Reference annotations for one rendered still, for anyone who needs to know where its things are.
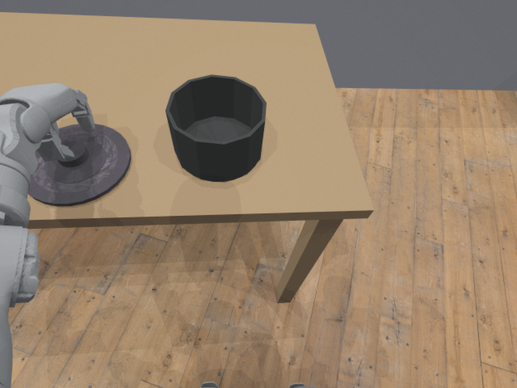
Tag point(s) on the knob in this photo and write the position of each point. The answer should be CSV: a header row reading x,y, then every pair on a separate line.
x,y
80,151

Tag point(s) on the lid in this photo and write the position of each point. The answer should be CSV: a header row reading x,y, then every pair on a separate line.
x,y
107,164

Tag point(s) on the robot left hand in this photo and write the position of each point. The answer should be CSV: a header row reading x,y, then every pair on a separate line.
x,y
57,100

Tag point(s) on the table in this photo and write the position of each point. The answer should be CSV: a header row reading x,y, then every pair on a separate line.
x,y
128,66

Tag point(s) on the robot left upper arm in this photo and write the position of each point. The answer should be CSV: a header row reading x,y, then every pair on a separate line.
x,y
19,266

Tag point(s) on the pot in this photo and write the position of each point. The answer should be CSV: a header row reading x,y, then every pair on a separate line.
x,y
216,125

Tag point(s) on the robot left forearm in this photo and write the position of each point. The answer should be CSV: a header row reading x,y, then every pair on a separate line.
x,y
23,124

